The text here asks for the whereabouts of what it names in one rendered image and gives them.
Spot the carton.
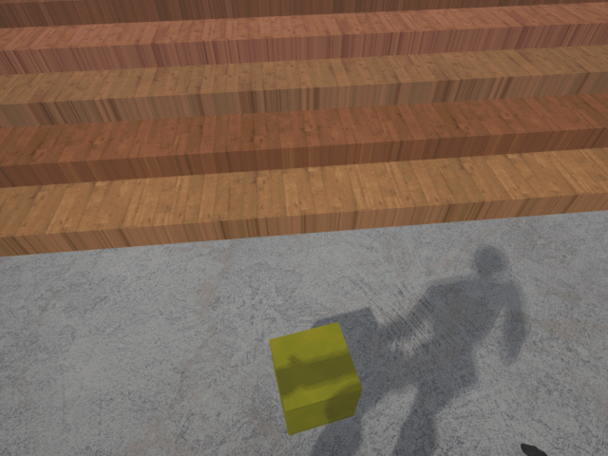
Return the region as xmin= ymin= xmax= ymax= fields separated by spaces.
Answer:
xmin=269 ymin=322 xmax=362 ymax=435

